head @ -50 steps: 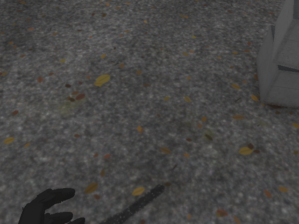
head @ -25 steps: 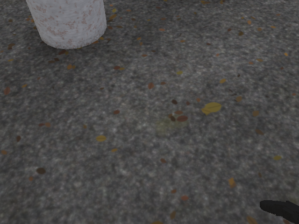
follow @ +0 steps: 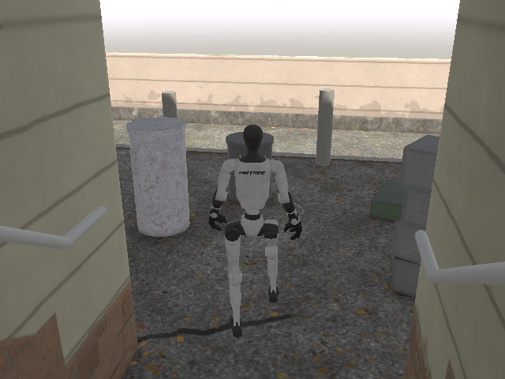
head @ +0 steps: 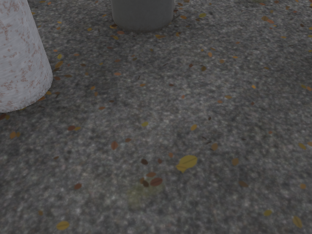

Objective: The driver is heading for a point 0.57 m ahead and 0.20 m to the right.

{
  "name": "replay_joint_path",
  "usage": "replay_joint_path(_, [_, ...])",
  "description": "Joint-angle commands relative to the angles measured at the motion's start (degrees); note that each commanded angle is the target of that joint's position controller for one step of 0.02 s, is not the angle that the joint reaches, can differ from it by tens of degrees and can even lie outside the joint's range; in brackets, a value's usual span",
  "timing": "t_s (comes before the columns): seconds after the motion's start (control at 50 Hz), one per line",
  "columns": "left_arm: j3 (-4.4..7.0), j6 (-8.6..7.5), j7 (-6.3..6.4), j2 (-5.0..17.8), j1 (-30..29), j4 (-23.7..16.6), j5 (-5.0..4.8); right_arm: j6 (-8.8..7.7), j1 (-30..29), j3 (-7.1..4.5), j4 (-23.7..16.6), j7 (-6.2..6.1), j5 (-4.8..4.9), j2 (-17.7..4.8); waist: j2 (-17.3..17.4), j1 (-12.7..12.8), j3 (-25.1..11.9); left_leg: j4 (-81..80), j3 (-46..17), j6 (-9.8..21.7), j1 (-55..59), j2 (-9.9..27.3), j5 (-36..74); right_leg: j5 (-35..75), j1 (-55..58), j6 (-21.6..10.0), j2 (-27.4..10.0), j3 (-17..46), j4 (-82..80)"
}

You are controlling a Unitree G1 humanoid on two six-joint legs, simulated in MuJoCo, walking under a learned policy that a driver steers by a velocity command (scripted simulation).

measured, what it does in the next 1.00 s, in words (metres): walks ahead, turning right: right foot, then left foot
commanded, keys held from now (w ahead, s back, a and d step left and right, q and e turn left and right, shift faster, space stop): w+e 0.62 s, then no key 0.38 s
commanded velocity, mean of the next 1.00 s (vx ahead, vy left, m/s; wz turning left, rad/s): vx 0.40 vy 0.00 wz -0.44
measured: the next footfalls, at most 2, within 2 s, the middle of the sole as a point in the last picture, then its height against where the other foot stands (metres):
right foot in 0.10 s outside the picture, level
left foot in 0.60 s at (159, 214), level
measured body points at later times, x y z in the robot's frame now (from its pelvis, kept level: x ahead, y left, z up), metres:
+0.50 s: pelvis +0.28 -0.06 +0.00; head +0.31 -0.09 +0.45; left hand +0.42 +0.20 -0.10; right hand +0.44 -0.36 -0.08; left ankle +0.50 +0.05 -0.69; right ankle +0.19 -0.12 -0.74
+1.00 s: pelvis +0.48 -0.12 +0.00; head +0.51 -0.13 +0.45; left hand +0.78 +0.01 -0.09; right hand +0.42 -0.39 -0.13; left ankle +0.51 +0.01 -0.74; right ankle +0.50 -0.26 -0.74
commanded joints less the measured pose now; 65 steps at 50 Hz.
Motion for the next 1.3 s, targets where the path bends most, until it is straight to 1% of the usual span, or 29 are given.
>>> replay_joint_path(0.02, [0.68,-0.76,-1.09,3.99,-7.41,-6.81,0.12,0.41,0.61,-2.73,-1.48,-0.7,0.84,-9.78,6.28,-0.76,3.44,0.25,-2.7,7.3,2.72,18.54,28.76,-6.28,-2.34,-2.19,0.74,-1.88,-2.51])
replay_joint_path(0.06, [1.61,-0.47,-1.38,5.85,-3.79,-7.09,0.24,1.22,-1.22,-3.26,-1.9,-1.32,1.19,-11.63,8.4,1.91,-0.03,8.15,-0.61,5.56,3.93,18.2,47.95,-12.79,4.98,-4.34,4.24,-5.74,-2.73])
replay_joint_path(0.1, [4.47,-0.18,-0.7,10.86,11.51,-3.51,0.13,1.89,-2.07,-2.78,-2.38,-1.91,1.26,-10.99,6.13,9.81,-8.44,29.66,2.59,2.19,-3.49,13.97,52.66,-9.4,27.75,-7.93,8.69,-6.55,-6.87])
replay_joint_path(0.12, [5.93,0.13,0.46,16.59,18.7,-2.57,-0.18,1.34,-0.46,-1.27,-3.83,-1.93,-0.67,-7.18,-4.79,10.87,-13.86,49.44,3.07,-0.63,-19.27,9.87,24.54,-3.71,44.22,-12.38,-3.01,11.57,-7.01])
replay_joint_path(0.14, [5.64,-0.61,-0.05,18.55,16.22,-4.1,-0.26,-0.59,3.39,0.43,-6.41,-0.96,-0.58,-2.52,-15.4,5.53,-21.78,67.17,-7.57,-3.43,-41.42,-2.44,-16.52,-14.93,60.76,-24.51,-14.11,44.76,-17.52])
replay_joint_path(0.16, [4.52,-0.68,-0.19,14.06,17.2,-4.78,-0.01,-2.57,-2.16,-0.49,-6.47,0.15,1.38,-7.8,-7.28,9.72,-21.47,69.61,-15.48,-1.7,-47.87,1.21,-14.2,-19.96,61.32,-21.62,-13.08,42.91,-20.99])
replay_joint_path(0.18, [3.83,-0.9,0.09,11.16,15.12,-4.97,-0.05,-3.41,-6.26,-0.5,-7.73,0.53,2.51,-8.56,-4.25,9.65,-14.25,67.08,-14.19,-0.4,-50.22,3.59,-9.56,-18.32,55.08,-19.13,-11.04,34.18,-20.8])
replay_joint_path(0.2, [3.37,-1.05,0.16,10.02,11.34,-5.75,-0.07,-3.63,-7.48,-0.34,-7.7,0.1,1.5,-7.73,2.14,6.92,-9.05,61.46,-13.72,-0.18,-47.73,6.32,-5.37,-12.88,45.74,-17.21,-8.8,27.99,-21.01])
replay_joint_path(0.22, [2.77,-1.08,0.41,8.02,8.25,-6.49,0.1,-3.25,-8.25,-0.91,-7.65,-0.44,0.0,-8.54,2.64,5.07,-6.46,56.44,-13.34,-0.61,-43.75,7.88,-3.26,-7.03,38.59,-16.18,-6.95,23.62,-21.86])
replay_joint_path(0.3, [2.87,-1.34,1.53,9.0,7.32,-8.04,0.47,-0.93,-6.86,-0.93,-8.4,-0.71,-0.69,-6.75,0.79,2.07,-3.85,47.28,-12.09,-3.25,-39.09,8.21,1.11,3.21,28.59,-16.43,-3.97,17.77,-25.05])
replay_joint_path(0.42, [3.37,-0.38,2.9,10.14,11.6,-7.05,-0.34,-1.19,-18.0,0.36,-11.21,0.02,-0.3,-4.01,-2.04,6.21,-1.85,23.21,-10.71,-5.07,-34.22,3.47,20.4,-0.67,25.27,-11.86,1.0,13.14,-23.37])
replay_joint_path(0.52, [3.49,0.63,3.25,9.71,14.77,-6.25,-0.49,-2.49,-21.31,-0.38,-12.78,1.43,0.53,-6.45,-3.17,7.06,-1.51,14.84,-12.64,-3.1,-31.97,1.45,16.94,-5.07,32.39,-10.85,-1.79,21.29,-17.22])
replay_joint_path(0.58, [3.28,0.82,3.23,8.6,11.88,-7.66,-0.26,-3.41,-11.95,-1.89,-10.82,1.17,0.28,-8.99,-4.88,1.48,-5.11,10.79,-11.63,0.56,-17.82,1.62,14.82,1.83,31.66,-8.16,0.54,22.19,-8.38])
replay_joint_path(0.6, [2.28,0.47,2.89,5.94,10.49,-9.07,0.32,-3.59,-3.7,-2.76,-10.02,0.73,-0.82,-11.56,-1.84,-2.6,-12.17,13.29,-17.69,4.23,-3.15,9.01,14.72,-1.16,25.32,-6.09,3.32,18.69,4.4])
replay_joint_path(0.62, [1.24,0.02,2.99,2.63,17.98,-10.16,-0.64,-2.99,4.03,-4.01,-8.51,0.41,-1.88,-16.28,13.37,-1.47,-21.37,12.08,-40.16,13.73,19.06,22.65,7.53,-22.39,5.55,-1.53,11.55,10.7,24.23])
replay_joint_path(0.64, [1.28,-0.18,3.11,6.02,19.21,-9.97,-0.84,-2.47,4.26,-3.32,-8.05,0.71,-0.47,-13.1,19.73,-1.07,-20.93,7.54,-53.73,16.43,19.45,27.47,1.7,-37.81,-3.49,-0.11,9.77,9.9,33.99])
replay_joint_path(0.66, [2.48,0.08,3.1,10.2,15.14,-9.72,-0.63,-2.02,0.71,-2.09,-9.09,0.46,-0.11,-8.94,12.62,-1.83,-12.52,7.09,-45.99,14.57,11.67,25.3,5.99,-34.3,-5.62,0.95,7.55,10.54,38.34])
replay_joint_path(0.7, [2.75,0.67,3.22,9.64,8.78,-11.43,0.91,-1.02,-4.54,-0.68,-9.3,0.56,-0.8,-5.89,5.6,0.3,-4.49,7.83,-30.38,12.36,-3.04,20.2,29.12,-30.15,-2.19,2.26,5.06,7.46,36.41])
replay_joint_path(0.74, [2.46,1.38,3.0,6.93,9.84,-11.36,0.65,-1.09,-6.35,0.04,-8.13,1.02,-1.01,-4.71,7.47,3.2,-3.14,6.62,-22.34,10.96,-10.36,16.56,39.95,-29.89,2.95,2.47,3.19,6.04,29.64])
replay_joint_path(0.82, [0.83,2.02,2.88,3.01,9.07,-11.13,1.0,-0.49,-8.68,-0.84,-5.74,0.66,-0.44,-8.4,9.02,4.58,-6.59,4.71,-14.57,11.99,-13.95,15.08,48.39,-20.72,10.79,3.5,3.02,2.37,13.36])
replay_joint_path(0.92, [0.85,2.07,2.13,4.42,2.75,-12.0,1.07,1.08,-6.38,-0.81,-2.94,0.34,0.86,-9.68,8.96,2.12,-7.61,5.91,-12.36,10.27,-12.48,14.71,38.22,-10.43,18.15,2.39,4.19,0.47,-0.99])
replay_joint_path(0.98, [1.45,1.79,2.0,5.05,3.13,-11.87,1.69,1.53,-6.24,-0.22,-1.89,0.35,1.61,-8.84,8.26,3.52,-6.53,10.73,-12.77,6.98,-13.76,12.94,26.66,-3.77,26.11,-0.55,5.63,-0.79,-13.22])
replay_joint_path(1.0, [1.92,1.76,2.4,7.13,3.39,-12.24,2.11,1.28,-4.05,0.44,-1.21,0.43,0.87,-7.03,5.51,3.06,-7.18,13.69,-11.66,3.94,-15.95,10.55,20.44,7.24,31.46,-2.2,1.91,3.26,-15.22])
replay_joint_path(1.02, [2.37,2.04,3.04,10.5,3.9,-13.34,2.9,0.74,-0.64,1.36,-1.34,0.7,-1.28,-4.65,-1.81,0.73,-10.92,19.82,-8.44,0.35,-21.4,6.3,5.4,25.38,39.9,-5.91,-6.97,11.33,-11.44])
replay_joint_path(1.04, [1.23,2.63,3.21,7.03,2.78,-13.02,3.03,1.02,2.88,2.35,-0.49,0.54,-1.24,-2.12,-8.62,-0.38,-13.79,21.98,-7.8,-2.3,-23.4,5.06,-7.8,22.92,40.58,-12.23,-11.67,16.08,-11.68])
replay_joint_path(1.06, [0.49,2.85,2.78,3.95,1.71,-12.8,2.5,1.88,0.49,2.25,-0.72,0.23,-0.92,-3.86,-7.69,0.7,-12.75,20.62,-8.8,-3.38,-21.92,5.75,-7.09,12.97,37.03,-12.65,-9.78,16.64,-13.01])
replay_joint_path(1.12, [0.55,2.9,1.68,4.7,-3.35,-13.27,1.91,4.4,-1.8,1.78,-0.28,-0.21,-1.31,-6.59,-3.54,0.15,-5.32,14.83,-8.08,-2.98,-18.39,5.54,1.27,-7.1,26.67,-5.76,-1.85,9.71,-13.21])
replay_joint_path(1.16, [0.76,2.49,1.44,5.35,-1.94,-12.57,2.1,4.67,-2.29,1.68,0.26,-0.28,-1.04,-6.98,-0.82,0.77,-3.44,14.8,-7.83,-2.42,-17.66,5.38,2.95,-4.12,26.08,-4.16,0.03,7.96,-11.64])
replay_joint_path(1.3, [0.85,2.32,2.06,3.75,-1.19,-10.54,1.7,4.6,-2.8,1.85,2.39,-0.97,-0.45,-5.87,1.42,1.27,-6.23,14.96,-8.01,-2.68,-15.51,5.9,7.68,9.04,30.53,-5.05,0.63,6.36,-7.73])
